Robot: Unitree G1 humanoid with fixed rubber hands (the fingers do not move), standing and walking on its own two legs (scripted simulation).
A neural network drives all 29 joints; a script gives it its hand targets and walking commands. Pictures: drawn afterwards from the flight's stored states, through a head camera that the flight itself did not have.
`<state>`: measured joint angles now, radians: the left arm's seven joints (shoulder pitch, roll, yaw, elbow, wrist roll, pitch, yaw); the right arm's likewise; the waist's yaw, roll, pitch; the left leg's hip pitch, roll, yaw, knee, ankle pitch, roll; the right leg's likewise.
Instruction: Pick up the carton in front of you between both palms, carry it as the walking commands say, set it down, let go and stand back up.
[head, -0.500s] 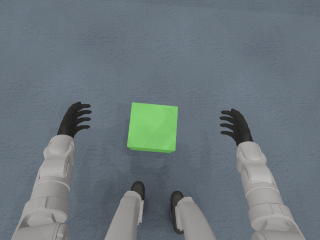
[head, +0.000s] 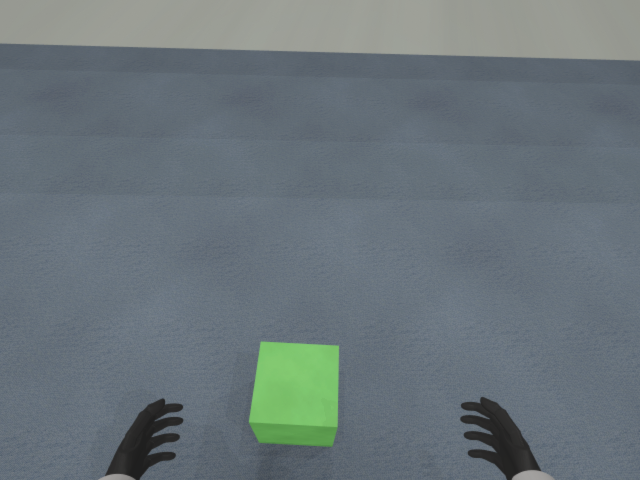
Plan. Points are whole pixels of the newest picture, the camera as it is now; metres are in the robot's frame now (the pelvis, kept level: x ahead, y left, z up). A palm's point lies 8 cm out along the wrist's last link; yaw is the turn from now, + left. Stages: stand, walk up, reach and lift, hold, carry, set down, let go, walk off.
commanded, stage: let go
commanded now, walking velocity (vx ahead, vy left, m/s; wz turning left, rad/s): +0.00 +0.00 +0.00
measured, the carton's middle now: (297, 395) +0.41 +0.05 -0.65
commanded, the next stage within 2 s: stand in 0.40 s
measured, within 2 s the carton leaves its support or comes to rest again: neither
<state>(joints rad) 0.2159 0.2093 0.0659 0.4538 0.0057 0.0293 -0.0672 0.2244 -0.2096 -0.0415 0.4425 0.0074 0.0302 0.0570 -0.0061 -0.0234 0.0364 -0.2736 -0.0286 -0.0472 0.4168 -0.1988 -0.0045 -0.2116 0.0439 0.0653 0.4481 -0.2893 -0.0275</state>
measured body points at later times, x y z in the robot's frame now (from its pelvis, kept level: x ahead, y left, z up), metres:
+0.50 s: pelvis +0.01 +0.01 +0.00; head +0.02 +0.01 +0.45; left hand +0.16 +0.26 -0.09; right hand +0.17 -0.24 -0.09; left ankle +0.01 +0.12 -0.74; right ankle -0.04 -0.10 -0.74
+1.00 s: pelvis +0.05 +0.00 -0.02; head +0.05 -0.01 +0.43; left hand +0.12 +0.26 -0.13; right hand +0.14 -0.25 -0.15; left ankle +0.01 +0.12 -0.74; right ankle -0.04 -0.10 -0.74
